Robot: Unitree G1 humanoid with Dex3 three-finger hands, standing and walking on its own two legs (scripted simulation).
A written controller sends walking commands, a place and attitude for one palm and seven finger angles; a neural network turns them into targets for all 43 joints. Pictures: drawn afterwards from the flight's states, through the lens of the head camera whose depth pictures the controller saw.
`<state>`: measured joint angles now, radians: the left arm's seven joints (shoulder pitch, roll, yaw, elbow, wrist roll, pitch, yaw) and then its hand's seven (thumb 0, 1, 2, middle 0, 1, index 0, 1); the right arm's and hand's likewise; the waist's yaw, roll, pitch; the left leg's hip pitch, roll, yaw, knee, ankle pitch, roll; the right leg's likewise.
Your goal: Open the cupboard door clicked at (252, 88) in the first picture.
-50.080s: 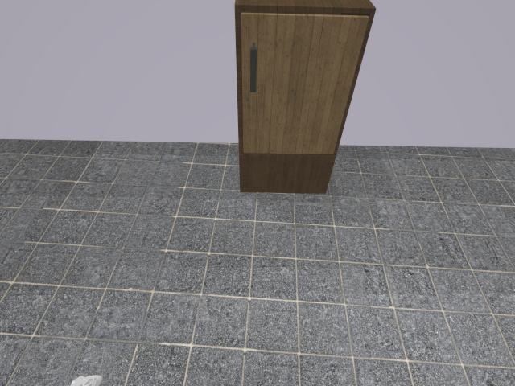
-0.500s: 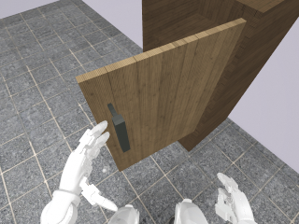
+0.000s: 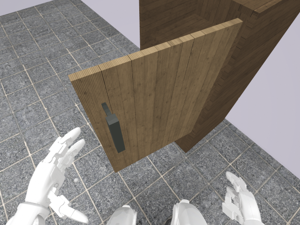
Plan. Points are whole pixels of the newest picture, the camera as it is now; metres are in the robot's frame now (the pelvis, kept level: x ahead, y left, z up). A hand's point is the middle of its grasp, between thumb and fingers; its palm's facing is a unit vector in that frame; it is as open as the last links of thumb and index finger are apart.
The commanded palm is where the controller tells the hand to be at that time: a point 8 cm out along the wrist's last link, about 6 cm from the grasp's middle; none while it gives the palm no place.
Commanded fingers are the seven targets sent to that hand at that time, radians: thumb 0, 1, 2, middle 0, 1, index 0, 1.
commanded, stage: draw the hand back to the body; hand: left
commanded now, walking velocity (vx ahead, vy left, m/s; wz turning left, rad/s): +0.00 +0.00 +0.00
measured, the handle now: (113, 129) +0.34 +0.12 +0.05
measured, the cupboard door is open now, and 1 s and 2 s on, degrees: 80 80 80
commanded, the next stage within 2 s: step back with the hand held close in 1.58 s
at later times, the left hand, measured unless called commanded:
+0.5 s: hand (42, 174) +0.20 +0.21 +0.13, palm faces -0.07 -0.99 -0.09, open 16.2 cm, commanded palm +0.17 +0.27 +0.15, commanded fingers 0.00 -0.29 0.39 -0.16 -0.30 -0.16 -0.30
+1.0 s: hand out of the picture +0.23 +0.27 +0.22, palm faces +0.38 -0.83 -0.42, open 11.5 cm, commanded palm +0.17 +0.31 +0.24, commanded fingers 0.00 0.58 0.76 -0.19 -0.30 -0.19 -0.30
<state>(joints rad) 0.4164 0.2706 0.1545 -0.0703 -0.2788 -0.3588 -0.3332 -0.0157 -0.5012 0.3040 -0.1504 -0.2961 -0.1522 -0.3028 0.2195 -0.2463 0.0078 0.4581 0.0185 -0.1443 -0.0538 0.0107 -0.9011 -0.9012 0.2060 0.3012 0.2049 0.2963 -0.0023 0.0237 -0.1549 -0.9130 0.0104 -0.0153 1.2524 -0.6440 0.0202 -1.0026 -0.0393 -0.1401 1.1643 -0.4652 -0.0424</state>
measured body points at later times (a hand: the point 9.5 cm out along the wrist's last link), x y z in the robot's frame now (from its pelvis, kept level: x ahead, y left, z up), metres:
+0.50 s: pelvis +0.01 +0.01 +0.05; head +0.04 +0.02 +0.49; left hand +0.20 +0.27 +0.14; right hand +0.20 -0.22 -0.01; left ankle -0.02 +0.10 -0.64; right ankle +0.05 -0.10 -0.64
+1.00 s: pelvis +0.04 +0.02 +0.10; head +0.03 +0.00 +0.55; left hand +0.20 +0.31 +0.24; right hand +0.23 -0.19 +0.02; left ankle -0.02 +0.10 -0.64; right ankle +0.05 -0.10 -0.64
